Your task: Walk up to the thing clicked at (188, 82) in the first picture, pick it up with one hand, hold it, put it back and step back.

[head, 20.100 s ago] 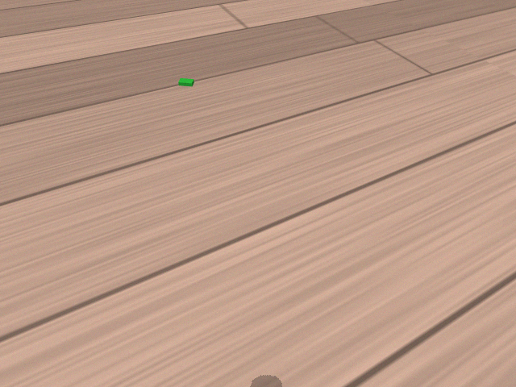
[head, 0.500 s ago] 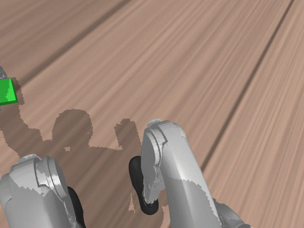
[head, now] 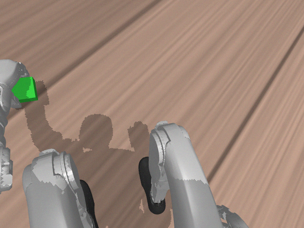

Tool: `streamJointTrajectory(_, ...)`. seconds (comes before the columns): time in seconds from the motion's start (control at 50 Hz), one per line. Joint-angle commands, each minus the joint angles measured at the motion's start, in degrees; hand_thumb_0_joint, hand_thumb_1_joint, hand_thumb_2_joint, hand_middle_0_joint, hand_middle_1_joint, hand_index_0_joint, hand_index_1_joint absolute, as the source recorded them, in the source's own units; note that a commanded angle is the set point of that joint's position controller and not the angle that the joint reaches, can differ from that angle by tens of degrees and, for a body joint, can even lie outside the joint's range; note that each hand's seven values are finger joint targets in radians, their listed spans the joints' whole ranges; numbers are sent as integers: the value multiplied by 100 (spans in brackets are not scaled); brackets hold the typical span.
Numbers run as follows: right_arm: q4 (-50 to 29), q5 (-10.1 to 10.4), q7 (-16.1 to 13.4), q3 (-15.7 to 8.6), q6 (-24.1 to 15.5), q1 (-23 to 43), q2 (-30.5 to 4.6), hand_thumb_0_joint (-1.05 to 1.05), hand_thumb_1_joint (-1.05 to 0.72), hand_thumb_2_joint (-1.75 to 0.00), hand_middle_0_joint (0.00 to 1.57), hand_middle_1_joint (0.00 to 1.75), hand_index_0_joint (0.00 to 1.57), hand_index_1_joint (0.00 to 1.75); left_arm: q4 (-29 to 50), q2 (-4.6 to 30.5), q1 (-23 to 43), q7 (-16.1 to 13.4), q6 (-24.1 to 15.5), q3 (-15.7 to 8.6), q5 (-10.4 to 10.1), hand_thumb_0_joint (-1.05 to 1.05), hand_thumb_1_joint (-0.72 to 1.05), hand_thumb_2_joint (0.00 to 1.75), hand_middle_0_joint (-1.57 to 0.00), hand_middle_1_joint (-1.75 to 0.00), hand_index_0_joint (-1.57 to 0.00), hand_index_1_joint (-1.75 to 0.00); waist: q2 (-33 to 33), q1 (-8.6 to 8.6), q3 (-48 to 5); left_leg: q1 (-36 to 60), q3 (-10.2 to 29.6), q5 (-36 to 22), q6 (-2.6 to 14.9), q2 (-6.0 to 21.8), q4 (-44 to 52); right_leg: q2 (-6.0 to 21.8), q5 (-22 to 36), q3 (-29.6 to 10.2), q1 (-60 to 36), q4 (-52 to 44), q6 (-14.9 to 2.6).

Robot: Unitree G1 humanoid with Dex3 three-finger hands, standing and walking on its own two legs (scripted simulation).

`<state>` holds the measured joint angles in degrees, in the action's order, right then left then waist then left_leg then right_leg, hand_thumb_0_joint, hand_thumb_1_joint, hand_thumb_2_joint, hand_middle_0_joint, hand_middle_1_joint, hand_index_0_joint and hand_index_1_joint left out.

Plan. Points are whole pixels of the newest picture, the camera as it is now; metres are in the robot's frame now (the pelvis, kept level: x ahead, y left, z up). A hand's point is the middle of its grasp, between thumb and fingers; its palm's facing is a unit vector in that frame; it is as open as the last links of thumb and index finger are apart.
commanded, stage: lift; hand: left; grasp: from above
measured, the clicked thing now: (14, 91) +0.50 +0.26 -0.19
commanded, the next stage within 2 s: hold in 1.52 s
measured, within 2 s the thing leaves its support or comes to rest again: neither
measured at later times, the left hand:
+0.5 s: hand out of the picture +0.41 +0.28 -0.01, palm faces -0.47 -0.06 -0.88, open 8.8 cm
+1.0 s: hand out of the picture +0.34 +0.27 +0.20, palm faces -0.46 -0.08 -0.88, open 8.8 cm
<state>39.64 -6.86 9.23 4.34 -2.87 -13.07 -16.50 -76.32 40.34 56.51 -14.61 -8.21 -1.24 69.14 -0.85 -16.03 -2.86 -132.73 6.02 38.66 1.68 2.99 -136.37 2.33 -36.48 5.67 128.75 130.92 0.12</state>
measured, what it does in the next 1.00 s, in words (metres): rises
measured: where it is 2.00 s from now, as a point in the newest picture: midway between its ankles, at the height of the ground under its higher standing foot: (122, 208)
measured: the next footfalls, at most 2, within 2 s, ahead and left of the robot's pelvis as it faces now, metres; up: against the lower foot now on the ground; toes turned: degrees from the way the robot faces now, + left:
none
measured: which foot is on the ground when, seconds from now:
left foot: down 0.00-1.00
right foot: down 0.00-1.00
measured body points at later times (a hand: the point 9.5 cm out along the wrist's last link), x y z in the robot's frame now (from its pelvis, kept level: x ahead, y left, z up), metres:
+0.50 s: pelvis -0.01 +0.00 +0.10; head +0.18 +0.05 +0.51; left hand +0.43 +0.28 +0.04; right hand +0.10 -0.27 -0.02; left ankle +0.08 +0.12 -0.30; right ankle +0.11 -0.12 -0.30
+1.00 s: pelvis +0.01 +0.00 +0.29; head +0.11 +0.03 +0.73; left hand +0.36 +0.27 +0.25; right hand +0.13 -0.25 +0.17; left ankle +0.08 +0.12 -0.30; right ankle +0.11 -0.12 -0.30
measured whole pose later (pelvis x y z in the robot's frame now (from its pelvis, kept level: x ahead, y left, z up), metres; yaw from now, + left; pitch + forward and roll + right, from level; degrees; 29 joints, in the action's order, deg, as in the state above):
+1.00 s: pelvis +0.01 +0.00 +0.29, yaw +6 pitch +20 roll -3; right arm 42.1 2.6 -3.3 -1.3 -0.8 -12.4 -13.3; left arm -46.7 26.9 22.7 -6.0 -3.6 9.5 58.4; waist -2.1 -5.0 -9.2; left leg -70.7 0.2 30.3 1.0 3.0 -80.8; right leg 1.5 -28.4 2.9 69.2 77.7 0.7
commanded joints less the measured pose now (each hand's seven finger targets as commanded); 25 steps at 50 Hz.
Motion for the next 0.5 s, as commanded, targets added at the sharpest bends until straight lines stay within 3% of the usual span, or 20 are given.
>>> streamJointTrajectory(0.0, -81, 116, -139, -580, 114, -1119, -1397, 0, -90, -91, 20, 30, 20, 30, 1350, 1414, 2012, 0, 105, -171, -253, 0, 82, 39, -115, -34, -117, -32, -1858, 113, -4370, 3147, -391, -1201, -7, -260, 1701, -355, 1248, 182, -2404, -1486, -272)
streamJointTrajectory(0.02, -105, 134, -165, -622, 141, -1150, -1408, 0, -90, -91, 20, 30, 20, 30, 1480, 1455, 1966, 81, 100, -192, -232, 0, 82, 40, -115, -34, -117, -32, -1742, 122, -4408, 3187, -402, -1140, 4, -275, 1723, -348, 1178, 156, -2461, -1575, -278)
streamJointTrajectory(0.08, -136, 220, -226, -746, 218, -1126, -1363, 0, -90, -90, 20, 30, 20, 30, 2025, 1424, 1714, 270, 67, -235, -383, 0, 84, 42, -115, -38, -118, -35, -1801, 355, -4717, 3339, -468, -1095, 8, -288, 1950, -326, 1108, 35, -2746, -1727, -269)
streamJointTrajectory(0.14, -231, 297, -310, -798, 280, -1057, -1275, 0, -90, -90, 20, 30, 20, 30, 2359, 1152, 1618, 406, 50, -67, -492, 0, 86, 43, -116, -39, -120, -35, -1570, 308, -4580, 3433, -441, -865, 26, -275, 2187, -333, 900, 8, -2761, -1986, -256)
streamJointTrajectory(0.18, -201, 347, -364, -840, 301, -1058, -1299, 0, -90, -90, 20, 30, 20, 30, 2396, 1286, 1394, 433, 63, -161, -524, 0, 87, 42, -116, -39, -120, -35, -1454, 404, -4393, 3498, -408, -813, 28, -286, 2339, -316, 844, -6, -2789, -2110, -256)
streamJointTrajectory(0.26, -340, 455, -453, -913, 337, -892, -1250, 0, -90, -90, 20, 30, 20, 30, 2891, 932, 1056, 571, 113, 10, -640, 0, 88, 44, -118, -39, -121, -36, -1586, 520, -4546, 4122, -179, -675, -23, -240, 2901, -311, 803, 28, -2764, -2239, -254)
streamJointTrajectory(0.3, -379, 500, -495, -917, 355, -889, -1219, 0, -90, -90, 20, 30, 20, 30, 3120, 918, 904, 617, 137, 11, -715, 0, 88, 50, -119, -41, -121, -39, -1380, 548, -4486, 4130, -226, -642, 1, -258, 3027, -311, 782, -20, -3057, -2479, -236)
streamJointTrajectory(0.48, -528, 650, -756, -968, 390, -608, -1058, 0, -90, -90, 20, 30, 20, 30, 4029, 695, 170, 825, 269, 80, -983, 0, 86, 46, -118, -37, -119, -35, -1294, 763, -4470, 5153, -167, -751, -33, -258, 3978, -278, 874, -137, -3970, -3293, -189)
